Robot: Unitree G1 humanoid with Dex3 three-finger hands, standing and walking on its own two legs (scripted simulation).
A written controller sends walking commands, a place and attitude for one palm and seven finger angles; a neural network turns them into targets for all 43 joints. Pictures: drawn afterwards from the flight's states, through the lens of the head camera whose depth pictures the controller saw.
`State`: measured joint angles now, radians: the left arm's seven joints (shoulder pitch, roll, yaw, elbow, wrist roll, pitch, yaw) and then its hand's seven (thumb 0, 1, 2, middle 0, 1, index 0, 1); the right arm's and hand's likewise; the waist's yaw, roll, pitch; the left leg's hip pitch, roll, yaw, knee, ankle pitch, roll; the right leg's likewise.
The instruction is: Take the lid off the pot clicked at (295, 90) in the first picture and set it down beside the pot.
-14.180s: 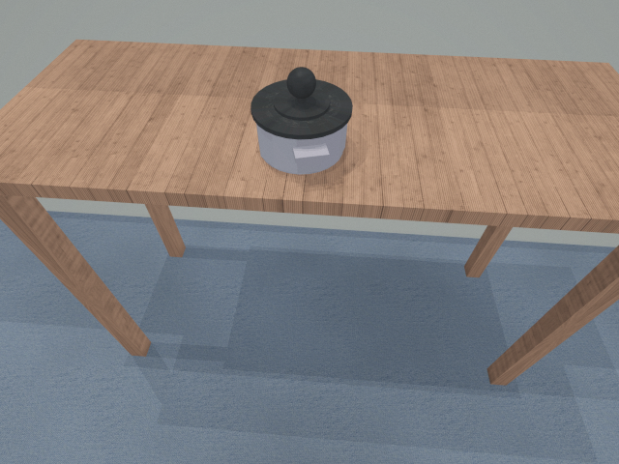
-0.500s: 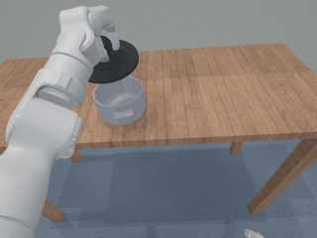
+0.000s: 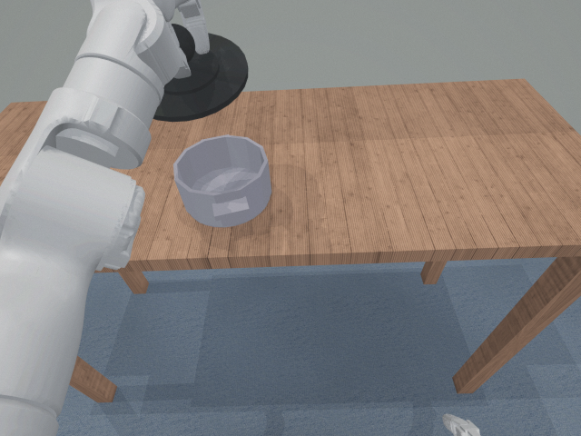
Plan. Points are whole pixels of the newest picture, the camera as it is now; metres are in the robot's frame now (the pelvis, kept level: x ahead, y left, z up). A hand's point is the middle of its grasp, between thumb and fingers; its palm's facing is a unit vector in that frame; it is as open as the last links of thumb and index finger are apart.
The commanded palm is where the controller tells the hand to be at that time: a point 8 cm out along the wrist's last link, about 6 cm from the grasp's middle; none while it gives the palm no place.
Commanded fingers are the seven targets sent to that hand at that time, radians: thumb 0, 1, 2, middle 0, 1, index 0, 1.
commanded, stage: lift the lid straight up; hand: left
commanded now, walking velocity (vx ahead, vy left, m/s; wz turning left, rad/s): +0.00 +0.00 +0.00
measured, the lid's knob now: (175, 45) +0.50 +0.13 +0.31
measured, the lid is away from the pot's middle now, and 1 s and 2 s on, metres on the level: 0.02 0.09 0.21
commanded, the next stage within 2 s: move the lid sideways beside the pot in 0.26 s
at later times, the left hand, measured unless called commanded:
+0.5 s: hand (171, 38) +0.48 +0.12 +0.33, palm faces -0.13 -0.09 -0.99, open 6.9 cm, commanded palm +0.46 +0.13 +0.38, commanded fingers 0.00 0.77 0.83 -0.94 -1.08 -0.91 -1.07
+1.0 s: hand (110, 47) +0.47 +0.19 +0.32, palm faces -0.13 -0.10 -0.99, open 6.9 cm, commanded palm +0.46 +0.19 +0.38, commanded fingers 0.00 0.77 0.83 -0.94 -1.08 -0.91 -1.07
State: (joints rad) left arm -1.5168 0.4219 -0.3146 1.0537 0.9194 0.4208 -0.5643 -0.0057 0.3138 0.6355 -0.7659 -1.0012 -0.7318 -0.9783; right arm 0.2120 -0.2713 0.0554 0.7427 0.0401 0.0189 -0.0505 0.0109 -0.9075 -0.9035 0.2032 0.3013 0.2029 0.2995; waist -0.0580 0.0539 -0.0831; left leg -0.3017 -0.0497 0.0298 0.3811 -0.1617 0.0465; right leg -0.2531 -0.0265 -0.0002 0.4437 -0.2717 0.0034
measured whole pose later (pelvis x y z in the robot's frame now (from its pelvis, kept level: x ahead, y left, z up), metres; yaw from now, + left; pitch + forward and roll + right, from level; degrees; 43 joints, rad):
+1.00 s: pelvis +0.01 +0.00 +0.00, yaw +1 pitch +5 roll +0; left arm -1.47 0.58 -0.29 1.00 0.97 0.37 -0.60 -0.01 0.31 0.64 -0.77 -1.00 -0.73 -0.98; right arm 0.20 -0.28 0.05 0.71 0.06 0.09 -0.04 0.01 -0.91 -0.90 0.20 0.30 0.20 0.30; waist -0.06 0.05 -0.08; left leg -0.32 -0.04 0.02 0.41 -0.18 0.04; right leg -0.25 -0.02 -0.01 0.44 -0.28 0.00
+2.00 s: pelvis +0.00 +0.01 +0.00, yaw +1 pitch +7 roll +0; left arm -1.48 0.81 -0.18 1.11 1.03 0.28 -0.60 -0.01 0.32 0.64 -0.77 -1.01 -0.73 -0.98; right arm 0.22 -0.29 0.05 0.70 0.07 0.14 -0.05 0.01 -0.91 -0.90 0.20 0.30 0.20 0.30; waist -0.08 0.05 -0.06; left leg -0.37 -0.04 0.01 0.42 -0.18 0.05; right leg -0.28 -0.02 -0.02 0.41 -0.25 0.01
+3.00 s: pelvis +0.02 +0.01 +0.00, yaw +0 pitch +9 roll -1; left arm -1.47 0.87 -0.16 1.22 1.04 0.31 -0.59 -0.01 0.32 0.63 -0.77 -1.01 -0.73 -0.98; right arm 0.27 -0.30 0.04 0.72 0.08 0.13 -0.05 0.01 -0.91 -0.90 0.20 0.30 0.20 0.30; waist -0.12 0.04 -0.05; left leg -0.40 -0.03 0.02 0.44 -0.21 0.05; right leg -0.30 0.00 -0.01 0.40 -0.26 0.01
